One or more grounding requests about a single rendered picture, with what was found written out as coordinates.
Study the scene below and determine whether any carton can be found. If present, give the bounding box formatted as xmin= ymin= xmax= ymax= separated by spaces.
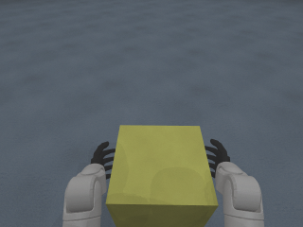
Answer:
xmin=105 ymin=125 xmax=219 ymax=227

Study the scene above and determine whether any robot right forearm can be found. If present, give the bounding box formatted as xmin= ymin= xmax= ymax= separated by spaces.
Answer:
xmin=215 ymin=162 xmax=264 ymax=227

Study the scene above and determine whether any right robot hand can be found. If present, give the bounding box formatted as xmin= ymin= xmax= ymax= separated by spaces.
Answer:
xmin=205 ymin=139 xmax=230 ymax=179

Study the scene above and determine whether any robot left forearm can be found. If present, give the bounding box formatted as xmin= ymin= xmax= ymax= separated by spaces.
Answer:
xmin=62 ymin=163 xmax=107 ymax=227

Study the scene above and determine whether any left robot hand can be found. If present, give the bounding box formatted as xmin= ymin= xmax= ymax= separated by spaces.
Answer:
xmin=91 ymin=141 xmax=116 ymax=180

